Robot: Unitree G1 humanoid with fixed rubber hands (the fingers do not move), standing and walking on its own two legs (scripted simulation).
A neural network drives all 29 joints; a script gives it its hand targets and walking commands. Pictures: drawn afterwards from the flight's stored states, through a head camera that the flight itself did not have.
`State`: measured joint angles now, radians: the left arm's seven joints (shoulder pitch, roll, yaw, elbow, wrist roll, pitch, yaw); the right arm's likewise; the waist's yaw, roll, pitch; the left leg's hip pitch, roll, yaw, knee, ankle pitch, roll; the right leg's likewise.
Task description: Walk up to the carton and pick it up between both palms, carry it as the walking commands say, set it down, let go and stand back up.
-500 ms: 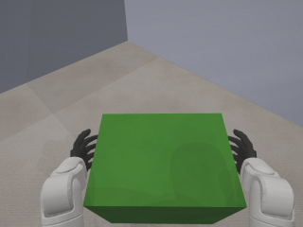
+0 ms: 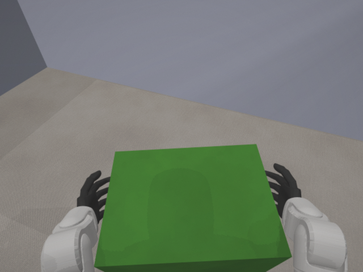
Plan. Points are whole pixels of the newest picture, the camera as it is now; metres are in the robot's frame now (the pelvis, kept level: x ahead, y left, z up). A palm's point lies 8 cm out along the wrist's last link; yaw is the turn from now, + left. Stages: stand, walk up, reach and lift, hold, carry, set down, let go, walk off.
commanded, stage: carry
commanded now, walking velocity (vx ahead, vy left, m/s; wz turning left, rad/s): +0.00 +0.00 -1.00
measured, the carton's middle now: (189, 219) +0.25 +0.02 +0.00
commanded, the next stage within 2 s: none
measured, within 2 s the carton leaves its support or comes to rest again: neither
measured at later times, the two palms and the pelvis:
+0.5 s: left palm (182, 217) +0.22 +0.04 +0.06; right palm out of the picture +0.14 -0.34 +0.07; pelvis -0.05 -0.09 -0.01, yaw -14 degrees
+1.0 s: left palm (191, 217) +0.22 +0.02 +0.08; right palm out of the picture +0.11 -0.35 +0.08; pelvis -0.08 -0.09 -0.01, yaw -14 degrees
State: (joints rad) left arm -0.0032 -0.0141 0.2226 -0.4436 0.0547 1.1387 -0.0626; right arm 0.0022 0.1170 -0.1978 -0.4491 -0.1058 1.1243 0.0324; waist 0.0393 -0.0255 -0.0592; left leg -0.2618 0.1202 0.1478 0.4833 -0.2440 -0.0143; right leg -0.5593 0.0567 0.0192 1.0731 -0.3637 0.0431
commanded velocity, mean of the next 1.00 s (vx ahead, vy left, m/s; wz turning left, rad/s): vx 0.00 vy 0.00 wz -0.04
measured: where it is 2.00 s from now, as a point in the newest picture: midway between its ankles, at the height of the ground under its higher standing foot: outside the picture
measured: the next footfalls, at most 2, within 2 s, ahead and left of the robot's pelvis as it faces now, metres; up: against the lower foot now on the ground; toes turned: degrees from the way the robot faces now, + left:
right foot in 0.22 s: +0.01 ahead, -0.21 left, +0.00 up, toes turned -2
left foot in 0.56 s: +0.03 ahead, +0.02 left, +0.00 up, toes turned -14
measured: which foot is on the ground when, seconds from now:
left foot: down 0.00-0.22, up 0.24-0.54, down 0.56-1.00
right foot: up 0.00-0.20, down 0.22-1.00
